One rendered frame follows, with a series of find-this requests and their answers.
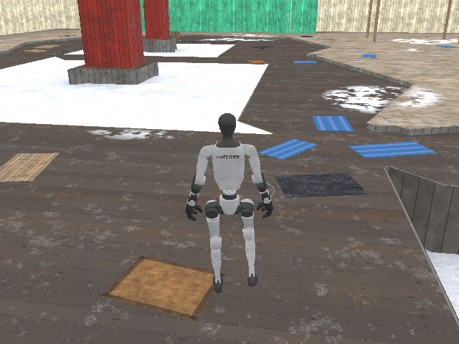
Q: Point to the humanoid robot head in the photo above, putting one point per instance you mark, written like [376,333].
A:
[227,125]

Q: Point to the robot right hand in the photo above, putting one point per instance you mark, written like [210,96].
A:
[268,207]

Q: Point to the left robot foot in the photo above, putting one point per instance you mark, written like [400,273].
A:
[218,286]

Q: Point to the right robot forearm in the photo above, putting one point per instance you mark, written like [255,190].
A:
[262,187]

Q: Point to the left robot upper arm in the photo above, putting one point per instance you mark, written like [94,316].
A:
[205,152]

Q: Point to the left robot forearm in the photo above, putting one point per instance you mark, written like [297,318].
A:
[194,193]

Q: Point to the robot left hand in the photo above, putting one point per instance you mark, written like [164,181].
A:
[189,210]

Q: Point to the right robot upper arm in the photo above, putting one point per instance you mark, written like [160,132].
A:
[251,151]

